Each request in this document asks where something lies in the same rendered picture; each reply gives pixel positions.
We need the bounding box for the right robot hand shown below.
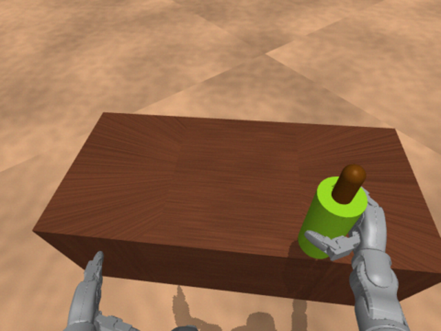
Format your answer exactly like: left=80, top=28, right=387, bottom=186
left=305, top=186, right=387, bottom=261

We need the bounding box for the left robot hand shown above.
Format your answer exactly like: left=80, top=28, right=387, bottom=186
left=67, top=251, right=140, bottom=331

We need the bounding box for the bottle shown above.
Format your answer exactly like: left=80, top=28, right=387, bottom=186
left=298, top=164, right=367, bottom=259

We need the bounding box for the right robot arm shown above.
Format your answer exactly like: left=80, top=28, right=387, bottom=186
left=349, top=248, right=410, bottom=331

